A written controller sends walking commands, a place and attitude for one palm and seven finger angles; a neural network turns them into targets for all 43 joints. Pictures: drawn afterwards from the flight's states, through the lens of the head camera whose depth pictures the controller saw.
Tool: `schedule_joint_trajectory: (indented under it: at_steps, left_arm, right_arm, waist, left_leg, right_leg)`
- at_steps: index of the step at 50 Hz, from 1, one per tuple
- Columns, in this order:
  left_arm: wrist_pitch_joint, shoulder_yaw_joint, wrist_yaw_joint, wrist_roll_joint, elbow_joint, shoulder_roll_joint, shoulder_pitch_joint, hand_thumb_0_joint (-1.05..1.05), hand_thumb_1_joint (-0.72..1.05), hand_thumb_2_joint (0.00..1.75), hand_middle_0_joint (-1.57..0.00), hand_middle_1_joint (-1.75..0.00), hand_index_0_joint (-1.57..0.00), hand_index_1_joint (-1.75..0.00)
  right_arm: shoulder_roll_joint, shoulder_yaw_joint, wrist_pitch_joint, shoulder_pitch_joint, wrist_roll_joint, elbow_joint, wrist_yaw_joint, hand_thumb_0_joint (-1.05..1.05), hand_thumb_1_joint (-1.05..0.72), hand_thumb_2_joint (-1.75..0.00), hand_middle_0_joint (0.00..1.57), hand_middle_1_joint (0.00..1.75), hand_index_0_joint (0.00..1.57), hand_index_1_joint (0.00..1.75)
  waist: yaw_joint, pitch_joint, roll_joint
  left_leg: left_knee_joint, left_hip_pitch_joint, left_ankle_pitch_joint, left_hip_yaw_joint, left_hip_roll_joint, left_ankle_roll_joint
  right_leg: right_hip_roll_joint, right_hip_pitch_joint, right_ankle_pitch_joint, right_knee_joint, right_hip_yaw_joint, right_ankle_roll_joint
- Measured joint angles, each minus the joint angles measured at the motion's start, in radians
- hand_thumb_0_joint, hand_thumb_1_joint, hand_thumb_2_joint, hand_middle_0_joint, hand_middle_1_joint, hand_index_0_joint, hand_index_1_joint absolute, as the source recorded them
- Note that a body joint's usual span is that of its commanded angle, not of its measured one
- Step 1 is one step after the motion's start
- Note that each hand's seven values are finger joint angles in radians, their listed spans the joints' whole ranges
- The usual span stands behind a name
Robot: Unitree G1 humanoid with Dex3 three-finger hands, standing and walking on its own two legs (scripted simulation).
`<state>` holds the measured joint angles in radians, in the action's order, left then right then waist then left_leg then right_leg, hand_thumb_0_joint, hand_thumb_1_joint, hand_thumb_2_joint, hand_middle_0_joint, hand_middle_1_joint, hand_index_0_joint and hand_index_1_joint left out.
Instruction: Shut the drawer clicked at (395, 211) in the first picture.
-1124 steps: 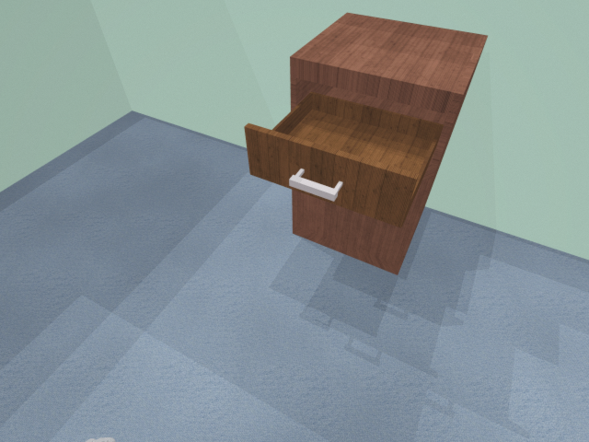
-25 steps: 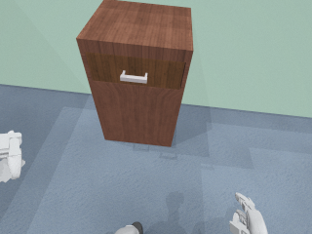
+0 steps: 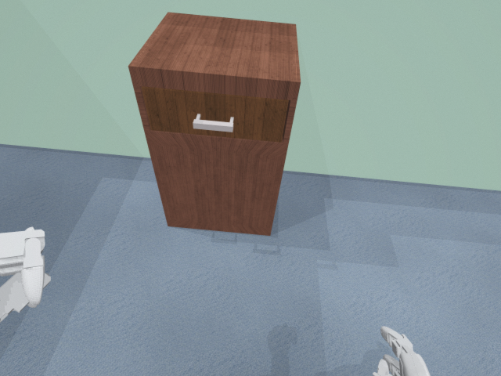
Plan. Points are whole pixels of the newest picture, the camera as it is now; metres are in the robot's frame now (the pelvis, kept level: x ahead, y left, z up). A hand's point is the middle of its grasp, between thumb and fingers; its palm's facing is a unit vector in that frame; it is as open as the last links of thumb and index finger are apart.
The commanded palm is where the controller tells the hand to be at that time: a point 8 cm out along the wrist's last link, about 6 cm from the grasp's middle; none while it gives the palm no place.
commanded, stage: stop stepping back and stand still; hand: left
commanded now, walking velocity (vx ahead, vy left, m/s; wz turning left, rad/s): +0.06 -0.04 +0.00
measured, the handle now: (214, 121) +0.84 +0.17 -0.10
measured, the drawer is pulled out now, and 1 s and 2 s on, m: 0.00 0.00 0.00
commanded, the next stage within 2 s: let the arm hang, fingers relaxed in 0.56 s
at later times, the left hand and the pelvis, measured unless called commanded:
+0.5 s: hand (18, 328) +0.13 +0.24 +0.17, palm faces +0.41 -0.80 -0.44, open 3.3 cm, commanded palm +0.07 +0.27 +0.19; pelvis -0.05 -0.01 +0.01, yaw +1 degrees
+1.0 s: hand out of the picture -0.01 +0.18 -0.18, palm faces +0.12 -0.98 -0.18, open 3.3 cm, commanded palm none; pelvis -0.04 -0.01 +0.00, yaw +4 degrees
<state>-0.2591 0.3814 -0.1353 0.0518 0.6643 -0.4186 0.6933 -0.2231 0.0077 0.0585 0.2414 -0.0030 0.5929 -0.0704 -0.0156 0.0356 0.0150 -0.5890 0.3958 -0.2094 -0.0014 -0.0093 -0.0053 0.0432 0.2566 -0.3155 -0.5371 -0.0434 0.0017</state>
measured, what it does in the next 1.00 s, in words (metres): stands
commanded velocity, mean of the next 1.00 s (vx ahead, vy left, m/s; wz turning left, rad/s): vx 0.00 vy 0.00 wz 0.00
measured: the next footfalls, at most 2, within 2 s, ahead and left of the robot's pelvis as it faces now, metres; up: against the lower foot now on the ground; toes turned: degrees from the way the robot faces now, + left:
none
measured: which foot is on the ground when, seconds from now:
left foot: down 0.00-1.00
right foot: down 0.00-1.00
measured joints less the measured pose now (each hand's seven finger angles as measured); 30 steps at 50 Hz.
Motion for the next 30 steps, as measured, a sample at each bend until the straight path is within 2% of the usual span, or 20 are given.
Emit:
schedule_joint_trajectory:
  at_steps: [1, 3, 6, 9, 12, 16, 20, 24, 30]
  left_arm:
    - [-0.001, -0.002, -0.004, -0.004, -0.009, 0.001, -0.023, 0.02, 0.89, 0.89, -1.41, -1.59, -1.41, -1.60]
    - [-0.001, -0.002, -0.010, -0.007, -0.052, -0.003, -0.073, 0.01, 0.89, 0.89, -1.41, -1.59, -1.41, -1.60]
    - [0.027, 0.006, -0.014, -0.013, -0.092, -0.001, -0.098, 0.02, 0.89, 0.89, -1.41, -1.59, -1.41, -1.60]
    - [0.041, 0.004, -0.013, -0.020, -0.075, 0.001, -0.073, 0.02, 0.89, 0.89, -1.41, -1.60, -1.41, -1.60]
    - [0.040, -0.021, -0.002, -0.024, -0.054, 0.009, -0.043, 0.02, 0.89, 0.89, -1.41, -1.60, -1.41, -1.60]
    - [0.029, -0.029, -0.004, -0.016, -0.029, 0.015, -0.003, 0.02, 0.89, 0.89, -1.41, -1.59, -1.41, -1.60]
    - [0.027, -0.030, -0.013, -0.012, -0.078, 0.033, -0.044, 0.02, 0.89, 0.89, -1.41, -1.59, -1.41, -1.60]
    - [0.045, -0.027, -0.018, -0.024, -0.150, 0.052, -0.074, 0.02, 0.89, 0.89, -1.41, -1.59, -1.41, -1.60]
    - [0.046, -0.048, -0.011, -0.031, -0.127, 0.053, -0.070, 0.02, 0.89, 0.89, -1.41, -1.60, -1.41, -1.60]
  right_arm:
    - [-0.005, 0.006, 0.014, 0.001, 0.002, 0.007, -0.009, 0.01, -0.90, -0.90, 0.20, 0.30, 0.20, 0.30]
    - [0.004, 0.007, 0.031, -0.015, 0.008, 0.027, -0.017, 0.01, -0.90, -0.90, 0.20, 0.30, 0.20, 0.30]
    - [0.025, -0.006, 0.055, -0.028, 0.001, 0.023, -0.013, 0.01, -0.90, -0.90, 0.20, 0.30, 0.20, 0.30]
    - [0.042, -0.025, 0.067, -0.025, 0.002, -0.002, 0.001, 0.01, -0.90, -0.90, 0.20, 0.30, 0.20, 0.30]
    - [0.046, -0.029, 0.060, -0.018, -0.001, -0.010, 0.010, 0.01, -0.90, -0.90, 0.20, 0.30, 0.20, 0.30]
    - [0.028, -0.021, 0.042, -0.007, -0.003, 0.008, 0.008, 0.01, -0.90, -0.90, 0.20, 0.30, 0.20, 0.30]
    - [0.008, -0.006, 0.037, -0.004, 0.004, 0.048, -0.012, 0.01, -0.90, -0.90, 0.20, 0.30, 0.20, 0.30]
    - [0.011, -0.010, 0.042, 0.003, 0.004, 0.054, -0.024, 0.01, -0.90, -0.90, 0.20, 0.30, 0.20, 0.30]
    - [0.020, -0.017, 0.060, -0.003, -0.001, 0.031, -0.008, 0.01, -0.90, -0.90, 0.20, 0.30, 0.20, 0.30]
  waist:
    - [0.005, -0.008, 0.000]
    - [-0.004, -0.042, 0.024]
    - [0.006, -0.062, 0.030]
    - [0.024, -0.064, 0.018]
    - [0.038, -0.064, -0.013]
    - [0.022, -0.047, -0.039]
    - [0.013, -0.052, -0.050]
    - [0.017, -0.039, -0.039]
    - [0.020, -0.050, -0.033]
  left_leg:
    - [0.035, -0.010, 0.012, 0.009, 0.008, -0.012]
    - [0.051, -0.022, 0.027, -0.003, 0.030, -0.025]
    - [0.106, -0.044, 0.069, -0.011, 0.033, -0.025]
    - [0.123, -0.043, 0.092, -0.006, 0.023, -0.017]
    - [0.102, -0.031, 0.036, 0.016, 0.008, -0.007]
    - [0.029, -0.016, -0.038, 0.031, -0.004, -0.001]
    - [0.053, -0.049, 0.066, 0.037, -0.003, -0.003]
    - [0.109, -0.080, 0.066, 0.030, 0.009, -0.008]
    - [0.127, -0.079, 0.071, 0.038, 0.002, -0.001]
  right_leg:
    - [-0.007, 0.014, -0.007, -0.021, 0.008, 0.006]
    - [-0.028, 0.020, -0.023, -0.047, -0.003, 0.010]
    - [-0.023, 0.027, -0.071, -0.080, -0.003, 0.007]
    - [-0.012, -0.009, -0.001, 0.006, 0.014, -0.004]
    - [0.004, -0.028, 0.059, 0.054, 0.036, -0.023]
    - [0.022, -0.027, 0.084, 0.065, 0.040, -0.034]
    - [0.023, -0.042, 0.064, 0.039, 0.044, -0.024]
    - [0.010, -0.052, 0.043, 0.052, 0.037, -0.015]
    - [0.016, -0.066, 0.101, 0.101, 0.047, -0.031]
